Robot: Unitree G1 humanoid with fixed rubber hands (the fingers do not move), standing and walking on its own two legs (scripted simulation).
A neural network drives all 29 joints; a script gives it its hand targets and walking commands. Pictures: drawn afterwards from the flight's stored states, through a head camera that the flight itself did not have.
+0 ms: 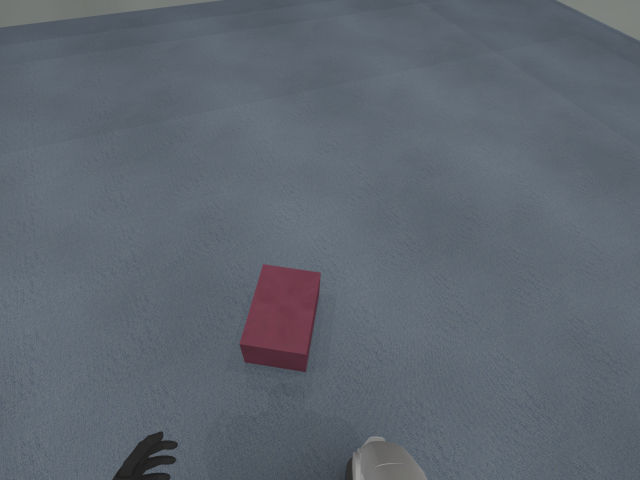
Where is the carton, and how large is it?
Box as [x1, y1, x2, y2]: [240, 264, 320, 371]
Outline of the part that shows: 263,264 240,340 240,347 244,361 305,371 318,297 320,273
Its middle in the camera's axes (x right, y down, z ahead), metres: -0.12 +0.27 +1.29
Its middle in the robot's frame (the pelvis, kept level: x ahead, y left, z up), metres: +0.67 +0.06 -0.70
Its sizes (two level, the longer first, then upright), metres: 0.293 0.201 0.142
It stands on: the floor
